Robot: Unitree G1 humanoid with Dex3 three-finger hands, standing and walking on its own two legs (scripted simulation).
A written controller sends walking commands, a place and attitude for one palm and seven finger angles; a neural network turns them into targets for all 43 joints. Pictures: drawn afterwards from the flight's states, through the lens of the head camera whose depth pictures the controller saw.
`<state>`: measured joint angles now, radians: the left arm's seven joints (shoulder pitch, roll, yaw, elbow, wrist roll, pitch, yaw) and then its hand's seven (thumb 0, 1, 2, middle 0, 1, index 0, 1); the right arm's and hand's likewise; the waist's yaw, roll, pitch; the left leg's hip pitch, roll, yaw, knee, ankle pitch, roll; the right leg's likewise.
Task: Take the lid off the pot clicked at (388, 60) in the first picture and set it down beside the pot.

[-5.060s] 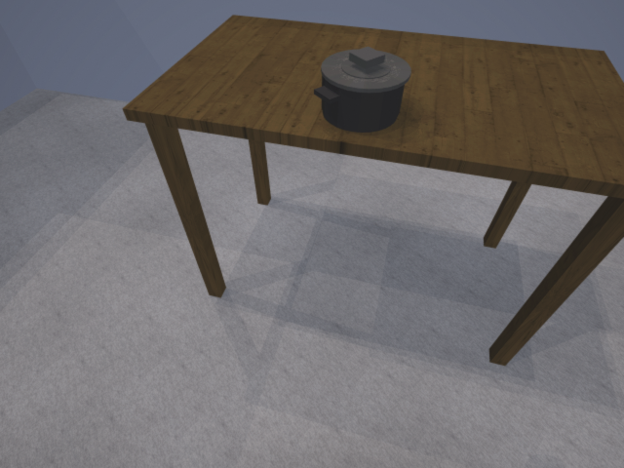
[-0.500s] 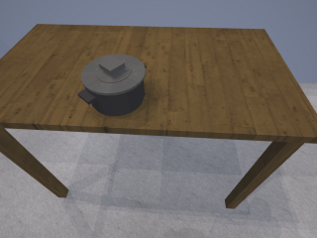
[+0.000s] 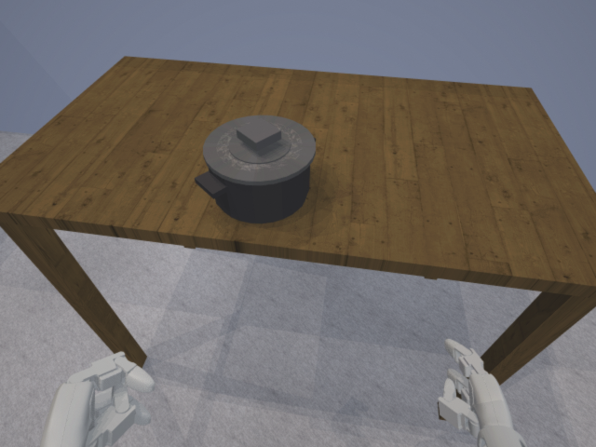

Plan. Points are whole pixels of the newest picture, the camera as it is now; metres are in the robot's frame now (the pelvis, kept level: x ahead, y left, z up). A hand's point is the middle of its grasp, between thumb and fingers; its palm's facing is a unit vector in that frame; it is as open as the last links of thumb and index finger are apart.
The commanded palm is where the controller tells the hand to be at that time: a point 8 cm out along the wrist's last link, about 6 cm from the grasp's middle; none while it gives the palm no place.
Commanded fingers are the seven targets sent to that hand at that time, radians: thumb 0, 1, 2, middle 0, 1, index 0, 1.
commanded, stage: lift the closed hand beside the body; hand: left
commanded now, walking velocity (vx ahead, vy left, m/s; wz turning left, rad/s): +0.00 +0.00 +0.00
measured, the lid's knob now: (258, 134) +0.53 +0.14 +0.15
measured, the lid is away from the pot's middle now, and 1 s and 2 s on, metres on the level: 0.00 0.00 0.00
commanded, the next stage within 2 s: raise the hand higher, near the body in 0.06 s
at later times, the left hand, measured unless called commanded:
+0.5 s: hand (86, 357) +0.17 +0.25 +0.11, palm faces +0.31 -0.86 -0.41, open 3.1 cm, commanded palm +0.11 +0.28 +0.14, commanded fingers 0.00 0.90 0.90 -1.30 -1.50 -1.30 -1.50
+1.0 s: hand (71, 325) +0.17 +0.24 +0.18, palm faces +0.40 -0.83 -0.39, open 3.1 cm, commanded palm +0.11 +0.27 +0.20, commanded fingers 0.00 0.90 0.90 -1.30 -1.50 -1.30 -1.50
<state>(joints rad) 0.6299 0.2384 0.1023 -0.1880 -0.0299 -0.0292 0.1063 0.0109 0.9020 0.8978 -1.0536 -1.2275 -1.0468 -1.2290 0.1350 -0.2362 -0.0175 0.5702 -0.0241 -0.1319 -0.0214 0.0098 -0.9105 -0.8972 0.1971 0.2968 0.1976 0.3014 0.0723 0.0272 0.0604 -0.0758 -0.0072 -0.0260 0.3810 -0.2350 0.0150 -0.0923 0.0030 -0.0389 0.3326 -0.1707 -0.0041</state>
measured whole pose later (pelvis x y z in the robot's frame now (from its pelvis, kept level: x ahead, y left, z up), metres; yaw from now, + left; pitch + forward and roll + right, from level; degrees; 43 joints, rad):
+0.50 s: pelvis +0.00 +0.02 +0.00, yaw -1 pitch -5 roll -1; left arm 0.66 0.31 0.22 -0.46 -0.02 -0.08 0.10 0.01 0.90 0.90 -1.30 -1.50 -1.29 -1.50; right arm 0.20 -0.22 0.00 0.63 -0.03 -0.16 -0.01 0.01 -0.91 -0.90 0.20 0.30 0.20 0.30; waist 0.07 0.05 0.06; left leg -0.04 -0.02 0.00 0.36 -0.24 0.04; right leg -0.06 -0.01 -0.01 0.30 -0.15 0.02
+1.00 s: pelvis -0.01 +0.00 +0.00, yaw -2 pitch -7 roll -1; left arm 0.52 0.33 0.30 -0.51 -0.05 -0.16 0.11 0.01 0.89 0.90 -1.31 -1.50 -1.30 -1.50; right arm 0.19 -0.22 0.00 0.66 -0.03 -0.17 -0.02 0.01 -0.91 -0.90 0.20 0.30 0.20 0.30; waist 0.08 0.07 0.08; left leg -0.02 0.01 0.00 0.35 -0.21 0.01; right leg -0.03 0.02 -0.01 0.26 -0.11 0.00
